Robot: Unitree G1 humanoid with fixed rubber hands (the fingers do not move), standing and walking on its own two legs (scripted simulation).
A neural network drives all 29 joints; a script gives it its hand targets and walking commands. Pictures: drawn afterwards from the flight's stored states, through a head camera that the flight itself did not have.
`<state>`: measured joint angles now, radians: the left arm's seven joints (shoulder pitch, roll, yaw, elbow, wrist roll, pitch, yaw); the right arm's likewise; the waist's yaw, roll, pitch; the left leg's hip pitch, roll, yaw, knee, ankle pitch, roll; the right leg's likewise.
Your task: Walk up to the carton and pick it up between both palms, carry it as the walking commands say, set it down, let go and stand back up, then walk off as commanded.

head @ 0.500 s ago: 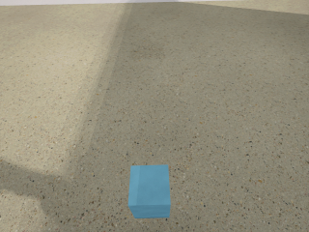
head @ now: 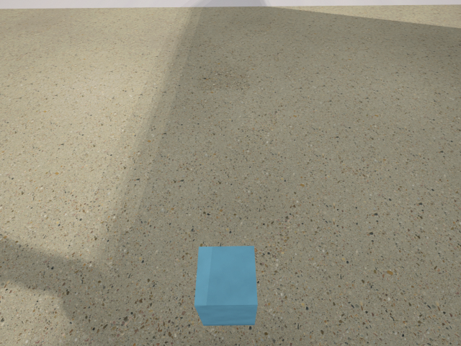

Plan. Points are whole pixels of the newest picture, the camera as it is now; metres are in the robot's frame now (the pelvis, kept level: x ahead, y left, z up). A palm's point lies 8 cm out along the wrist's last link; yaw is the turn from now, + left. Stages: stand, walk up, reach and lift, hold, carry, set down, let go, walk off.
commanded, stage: stand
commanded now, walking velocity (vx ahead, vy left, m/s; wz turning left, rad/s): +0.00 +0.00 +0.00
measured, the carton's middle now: (227, 287) +0.42 +0.05 -0.63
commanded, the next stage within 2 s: reach and lift in 0.22 s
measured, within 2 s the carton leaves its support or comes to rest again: neither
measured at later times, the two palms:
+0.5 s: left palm out of the picture +0.14 +0.23 -0.12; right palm (362, 326) +0.17 -0.23 -0.12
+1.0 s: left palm (130, 330) +0.19 +0.24 -0.18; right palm (330, 312) +0.21 -0.19 -0.18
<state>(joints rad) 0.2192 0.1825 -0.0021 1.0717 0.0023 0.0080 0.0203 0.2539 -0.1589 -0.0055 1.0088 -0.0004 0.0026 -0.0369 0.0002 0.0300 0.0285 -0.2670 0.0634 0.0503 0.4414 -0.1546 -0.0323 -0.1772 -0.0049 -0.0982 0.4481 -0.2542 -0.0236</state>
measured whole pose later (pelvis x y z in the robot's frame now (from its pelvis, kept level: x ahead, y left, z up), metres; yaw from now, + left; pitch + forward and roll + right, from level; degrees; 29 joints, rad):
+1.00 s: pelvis -0.01 +0.02 -0.06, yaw +0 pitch +19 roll -1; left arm -0.02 0.20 0.02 0.53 0.00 0.13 -0.01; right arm -0.11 -0.17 -0.03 0.66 0.00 0.11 -0.02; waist 0.02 -0.01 0.00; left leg -0.95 0.06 0.03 0.94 -0.32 -0.01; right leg -0.85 -0.04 -0.09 0.96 -0.43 -0.01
